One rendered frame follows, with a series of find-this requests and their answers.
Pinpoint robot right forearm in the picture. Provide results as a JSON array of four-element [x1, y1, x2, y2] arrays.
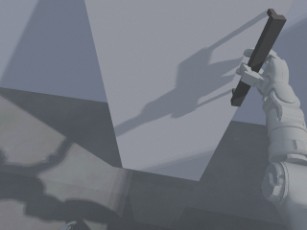
[[262, 82, 307, 167]]

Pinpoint robot left hand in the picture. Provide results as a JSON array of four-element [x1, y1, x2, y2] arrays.
[[58, 220, 77, 230]]

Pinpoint fridge door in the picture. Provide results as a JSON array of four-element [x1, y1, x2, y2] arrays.
[[84, 0, 294, 181]]

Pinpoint robot right upper arm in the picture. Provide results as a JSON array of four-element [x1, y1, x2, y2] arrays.
[[261, 161, 307, 230]]

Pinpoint handle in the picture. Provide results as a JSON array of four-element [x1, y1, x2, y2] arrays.
[[230, 9, 287, 107]]

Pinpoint robot right hand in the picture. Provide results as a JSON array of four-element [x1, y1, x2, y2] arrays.
[[235, 47, 289, 96]]

